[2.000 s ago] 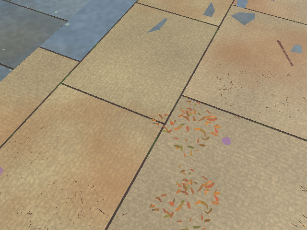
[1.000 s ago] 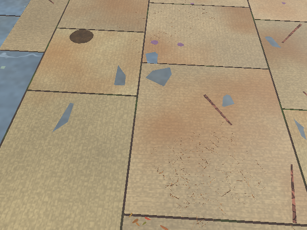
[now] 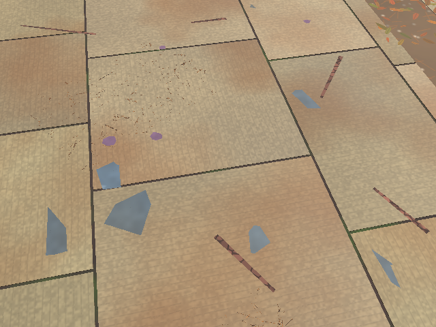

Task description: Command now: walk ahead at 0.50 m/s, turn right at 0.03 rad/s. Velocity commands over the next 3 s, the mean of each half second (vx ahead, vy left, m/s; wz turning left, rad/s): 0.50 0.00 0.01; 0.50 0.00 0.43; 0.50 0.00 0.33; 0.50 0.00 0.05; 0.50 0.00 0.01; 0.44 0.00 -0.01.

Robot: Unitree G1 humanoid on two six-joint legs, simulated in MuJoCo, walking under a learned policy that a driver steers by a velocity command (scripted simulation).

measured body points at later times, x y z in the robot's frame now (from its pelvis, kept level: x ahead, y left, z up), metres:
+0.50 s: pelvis +0.28 -0.04 +0.00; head +0.31 -0.05 +0.45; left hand +0.49 +0.20 -0.07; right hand +0.27 -0.33 -0.14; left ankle +0.10 +0.09 -0.70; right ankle +0.38 -0.15 -0.72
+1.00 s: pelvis +0.54 -0.01 +0.00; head +0.57 +0.01 +0.45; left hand +0.48 +0.28 -0.14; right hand +0.80 -0.18 -0.09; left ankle +0.64 +0.12 -0.72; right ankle +0.39 -0.15 -0.72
